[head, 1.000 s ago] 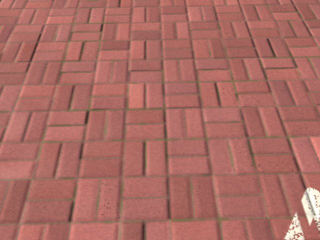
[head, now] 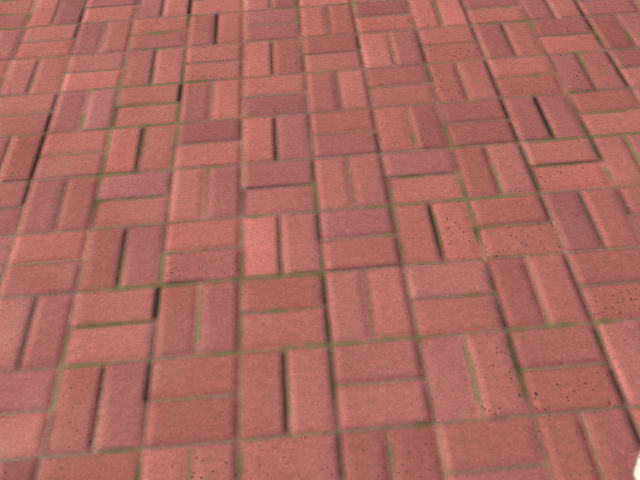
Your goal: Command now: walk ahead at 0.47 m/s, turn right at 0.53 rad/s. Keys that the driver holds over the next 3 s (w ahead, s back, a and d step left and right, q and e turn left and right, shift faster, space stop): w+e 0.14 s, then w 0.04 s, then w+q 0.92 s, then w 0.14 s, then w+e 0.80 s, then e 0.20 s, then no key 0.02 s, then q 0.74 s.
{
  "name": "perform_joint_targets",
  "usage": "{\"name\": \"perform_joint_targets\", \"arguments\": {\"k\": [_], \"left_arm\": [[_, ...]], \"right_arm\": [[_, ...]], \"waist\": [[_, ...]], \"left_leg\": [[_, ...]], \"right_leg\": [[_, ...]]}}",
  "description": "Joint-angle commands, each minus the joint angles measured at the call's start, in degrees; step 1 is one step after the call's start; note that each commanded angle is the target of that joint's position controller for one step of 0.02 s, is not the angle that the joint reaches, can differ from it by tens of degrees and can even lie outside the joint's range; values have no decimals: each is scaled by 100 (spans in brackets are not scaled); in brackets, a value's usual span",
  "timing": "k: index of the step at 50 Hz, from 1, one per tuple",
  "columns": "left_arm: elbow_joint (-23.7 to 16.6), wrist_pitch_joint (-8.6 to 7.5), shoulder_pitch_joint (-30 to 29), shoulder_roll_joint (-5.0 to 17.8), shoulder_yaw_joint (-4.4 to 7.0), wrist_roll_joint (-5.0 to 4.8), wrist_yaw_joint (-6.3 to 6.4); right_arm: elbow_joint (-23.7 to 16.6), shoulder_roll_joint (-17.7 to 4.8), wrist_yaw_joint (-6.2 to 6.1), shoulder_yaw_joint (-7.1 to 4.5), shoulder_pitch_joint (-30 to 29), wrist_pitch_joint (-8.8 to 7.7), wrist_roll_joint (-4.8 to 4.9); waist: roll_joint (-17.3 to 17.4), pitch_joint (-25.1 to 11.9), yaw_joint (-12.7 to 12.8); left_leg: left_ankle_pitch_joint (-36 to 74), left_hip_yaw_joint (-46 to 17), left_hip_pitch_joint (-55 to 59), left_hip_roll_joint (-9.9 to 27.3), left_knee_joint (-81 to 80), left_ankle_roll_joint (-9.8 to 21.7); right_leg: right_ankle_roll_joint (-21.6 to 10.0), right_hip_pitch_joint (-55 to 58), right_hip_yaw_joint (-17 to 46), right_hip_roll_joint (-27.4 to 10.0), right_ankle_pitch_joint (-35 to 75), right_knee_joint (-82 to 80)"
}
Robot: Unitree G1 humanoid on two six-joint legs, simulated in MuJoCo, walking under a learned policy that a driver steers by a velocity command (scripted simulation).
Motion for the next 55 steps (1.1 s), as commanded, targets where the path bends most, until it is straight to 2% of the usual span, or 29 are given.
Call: {"name": "perform_joint_targets", "arguments": {"k": [1, 4, 8, 13, 16, 17, 18, 19, 20, 21, 22, 23, 24, 25, 28, 31, 34, 37, 39, 41, 42, 43, 44, 45, 46, 47, 48, 50, 55], "left_arm": [[-379, -60, 218, 804, 203, 86, 71], [-252, -95, 229, 916, 231, 32, 169], [4, -59, 554, 978, 265, -37, 265], [377, -55, 956, 914, 245, -40, 264], [488, 20, 927, 987, 274, -2, 268], [493, 53, 875, 1019, 277, 13, 276], [464, 88, 778, 972, 238, 47, 289], [334, 92, 782, 791, 144, 162, 317], [302, 5, 1577, 283, -1, 136, 253], [256, -113, 1253, 641, 16, 101, 219], [73, -213, 509, 906, 88, -57, 164], [-42, -307, 43, 852, 50, -22, 151], [-124, -368, -168, 795, 61, 84, 147], [-142, -374, -110, 763, 76, 160, 148], [-127, -300, 32, 551, 19, 222, 161], [-284, -270, -555, 343, -76, 226, 183], [-384, -324, -1205, 260, -107, 168, 141], [-467, -374, -1555, 376, -48, 83, 89], [-475, -407, -1547, 521, 36, 51, 71], [-354, -443, -1071, 656, 144, 35, 87], [-263, -462, -543, 813, 233, 83, 127], [-200, -456, 327, 1127, 326, 159, 183], [21, -357, 699, 1506, 424, 196, 151], [-28, -328, 594, 994, 342, 90, 114], [-60, -308, 383, 661, 254, 77, 129], [-60, -289, 130, 562, 205, 122, 125], [-4, -277, -27, 450, 171, 141, 123], [86, -307, -130, 385, 156, 172, 133], [388, -356, -47, 686, 271, 126, 139]], "right_arm": [[-658, -646, 5, -150, -486, -169, -140], [-626, -448, -15, -91, -592, -43, -168], [-801, -136, 24, 47, -1523, -67, -107], [-881, -254, 166, 21, -1995, -140, -3], [-861, -414, 194, -57, -1766, -132, 14], [-764, -529, 176, -130, -1367, -127, 8], [-577, -699, 154, -226, -610, -117, -1], [-440, -961, 133, -280, 392, -94, -45], [-290, -1360, 170, -401, 801, -63, -20], [-290, -837, 189, -283, 780, -50, 171], [-381, -645, 139, -228, 376, -10, 146], [-467, -609, 104, -209, 124, 37, 50], [-497, -572, 90, -193, -36, 59, 11], [-531, -506, 61, -162, -95, 54, -39], [-496, -507, -14, -165, -96, 78, 34], [-402, -736, -113, -240, 72, 118, 77], [-289, -789, -179, -260, 353, 205, 114], [-193, -759, -203, -259, 630, 287, 159], [-187, -739, -215, -265, 634, 327, 157], [-229, -677, -213, -264, 480, 363, 136], [-280, -489, -193, -201, 444, 353, 101], [-403, -123, -168, -73, 475, 326, -2], [-560, 139, -167, 28, 1257, 276, 160], [-426, -452, -196, -81, 1203, 285, 234], [-473, -729, -197, -169, 610, 320, 195], [-528, -680, -203, -179, 327, 349, 126], [-605, -612, -183, -194, 141, 353, 75], [-660, -393, -117, -180, 130, 403, 126], [-884, -129, -46, -91, -337, 449, 79]], "waist": [[-539, -302, 114], [-462, -149, 26], [-617, 17, 339], [-721, 149, 565], [-826, 59, 411], [-872, -248, 195], [-781, -781, -211], [-298, -1619, -584], [1375, -2299, -186], [1095, -2140, -374], [625, -1183, -441], [-16, -720, -373], [-250, -329, -208], [-148, -327, -33], [181, -264, 156], [167, -90, -3], [234, -76, -266], [304, -119, -366], [413, -141, -277], [526, -237, 41], [449, -604, 313], [-206, -1401, 650], [-1992, -1949, 302], [-1449, -1485, 397], [-899, -785, 534], [-562, -417, 446], [-573, -149, 358], [-828, -14, 205], [-581, 79, 223]], "left_leg": [[644, -323, -1729, 361, -288, -30], [1147, -149, -1519, 195, -1023, -278], [2533, -38, -906, -155, -2919, -345], [2889, -112, -887, -105, -3734, 20], [1982, 116, -688, -238, -3819, 386], [1780, 314, -129, -437, -3843, 543], [2019, 372, 950, -487, -3888, 764], [2424, -753, 2716, 365, -3631, 1181], [1239, -3660, 4733, 1666, -4056, 2252], [154, -4599, 4806, 1641, -4796, 2141], [100, -3788, 4051, 1509, -4921, 1885], [595, -3232, 3248, 1263, -5023, 1724], [1273, -2877, 2624, 1076, -5124, 1719], [1740, -2602, 2292, 885, -5225, 1684], [2423, -2134, 1743, 666, -5406, 1764], [2489, -1700, 1205, 432, -5463, 1628], [2200, -1539, 922, 201, -5319, 1344], [1769, -1918, 1192, 309, -5009, 1224], [1564, -2285, 1532, 434, -4715, 1121], [1715, -2411, 1553, 387, -4257, 969], [1863, -2206, 1348, 133, -3569, 797], [968, -1707, 660, -222, -1977, 586], [-1315, -948, -1219, -890, -334, 264], [-1130, -986, -1928, -381, 446, 166], [-565, -908, -2056, -206, 655, 114], [-155, -760, -1892, -36, 595, 59], [107, -736, -1814, 100, 384, 25], [364, -598, -1473, 289, 145, 6], [1102, -482, -1721, 424, -828, -119]], "right_leg": [[-1227, 1616, 2277, -1470, 876, -1749], [-1206, 1099, 1704, -1223, 1803, -1863], [-839, 762, 1249, -833, 1677, -1763], [-707, 1673, 1454, -1337, 1568, -1598], [-554, 2344, 1297, -1486, 3147, -1094], [-484, 2456, 1132, -1380, 4320, -545], [-350, 2261, 854, -1140, 5020, 433], [-189, 1202, 725, -889, 3750, 2007], [348, -1143, 440, 205, -612, 4234], [337, -1955, 910, 93, -1669, 4722], [301, -2340, 903, -218, -1219, 4727], [259, -2218, 776, -410, -873, 4425], [301, -2146, 692, -537, -679, 4003], [337, -1840, 698, -670, -497, 3671], [588, -1591, 506, -729, -501, 2854], [785, -1400, 352, -625, 331, 1694], [843, -838, 318, -344, 1539, 564], [792, -564, 452, -195, 1662, 30], [666, -399, 576, -189, 1318, -244], [428, 285, 497, -226, 1053, -566], [213, 1188, 590, -470, 974, -658], [-181, 2598, 1536, -1480, 615, -562], [-1101, 4044, 4062, -2662, -553, -1026], [-1062, 3720, 4498, -2713, -1691, -1289], [-817, 3085, 3581, -2423, -1468, -1362], [-683, 2467, 2829, -2158, -686, -1456], [-646, 2031, 2326, -1942, -104, -1583], [-573, 1513, 1573, -1681, 455, -1869], [-752, 1525, 625, -1755, 1496, -2176]]}}
Next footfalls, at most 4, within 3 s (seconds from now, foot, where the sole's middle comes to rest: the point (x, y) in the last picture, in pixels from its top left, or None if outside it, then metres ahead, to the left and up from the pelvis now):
0.36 left None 0.41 0.08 -0.77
0.86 right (400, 381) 0.67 -0.12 -0.77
1.36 left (249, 315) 0.85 0.22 -0.77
1.88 right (322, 207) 1.18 0.04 -0.77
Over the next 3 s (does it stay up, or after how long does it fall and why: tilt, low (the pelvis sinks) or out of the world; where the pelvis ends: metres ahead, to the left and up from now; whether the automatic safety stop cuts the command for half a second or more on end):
stays up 1.31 0.10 0.01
